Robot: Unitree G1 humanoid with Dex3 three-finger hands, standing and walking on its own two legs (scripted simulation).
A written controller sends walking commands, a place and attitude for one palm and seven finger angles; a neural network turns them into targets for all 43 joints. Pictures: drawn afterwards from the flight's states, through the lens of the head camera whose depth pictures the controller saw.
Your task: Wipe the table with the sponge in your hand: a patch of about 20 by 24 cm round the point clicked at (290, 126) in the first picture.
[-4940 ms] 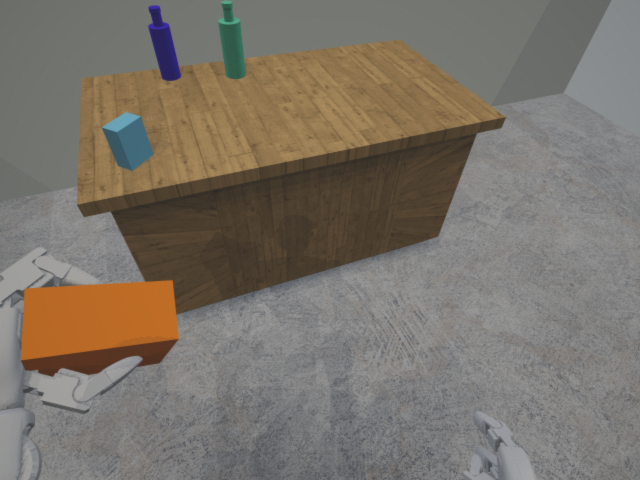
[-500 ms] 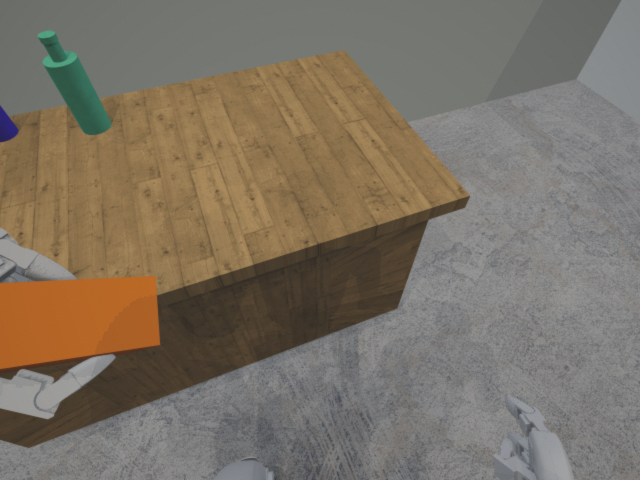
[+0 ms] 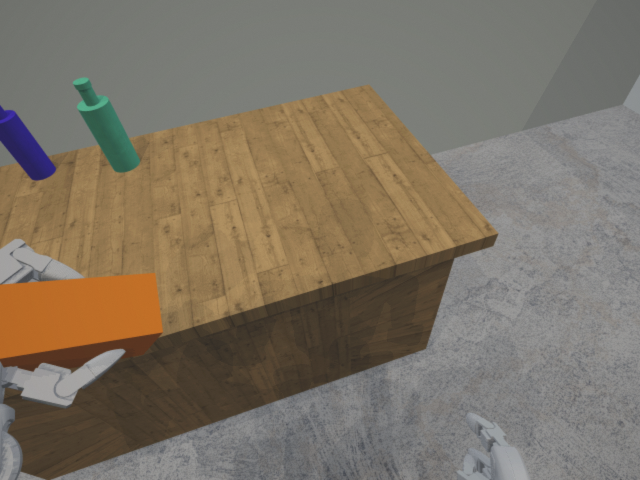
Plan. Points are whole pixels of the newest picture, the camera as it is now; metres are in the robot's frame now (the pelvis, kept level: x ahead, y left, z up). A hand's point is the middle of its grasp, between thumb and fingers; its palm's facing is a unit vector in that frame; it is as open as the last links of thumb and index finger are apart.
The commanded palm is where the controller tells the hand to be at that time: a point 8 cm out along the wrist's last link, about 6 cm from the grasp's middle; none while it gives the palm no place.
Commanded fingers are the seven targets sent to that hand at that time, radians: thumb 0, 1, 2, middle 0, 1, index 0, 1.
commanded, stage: take the last steps up to it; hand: left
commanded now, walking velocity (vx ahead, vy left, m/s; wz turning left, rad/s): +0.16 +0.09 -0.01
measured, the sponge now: (105, 322) +0.22 +0.22 +0.16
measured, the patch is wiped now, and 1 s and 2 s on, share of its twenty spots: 0.00 0.00 0.00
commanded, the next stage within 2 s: come to a stop and stand still in 0.08 s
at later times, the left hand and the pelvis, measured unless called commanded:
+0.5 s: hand (49, 317) +0.22 +0.27 +0.17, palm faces +0.42 -0.82 -0.38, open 9.7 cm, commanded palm +0.17 +0.30 +0.19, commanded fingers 0.00 0.10 1.30 -1.20 -1.60 -1.20 -1.60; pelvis +0.01 +0.02 +0.01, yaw -1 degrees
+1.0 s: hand (31, 292) +0.23 +0.28 +0.20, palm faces +0.41 -0.76 -0.50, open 9.7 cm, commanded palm +0.14 +0.29 +0.19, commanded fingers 0.00 0.10 1.30 -1.20 -1.60 -1.20 -1.60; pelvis -0.01 +0.01 +0.01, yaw +0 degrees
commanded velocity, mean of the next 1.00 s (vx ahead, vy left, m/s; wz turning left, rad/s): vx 0.02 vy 0.02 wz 0.00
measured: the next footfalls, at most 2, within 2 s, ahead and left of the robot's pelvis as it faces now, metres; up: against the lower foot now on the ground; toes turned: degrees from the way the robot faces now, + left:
left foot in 0.32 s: +0.09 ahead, +0.12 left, +0.00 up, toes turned +3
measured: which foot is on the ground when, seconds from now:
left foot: up 0.00-0.30, down 0.32-1.00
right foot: down 0.00-1.00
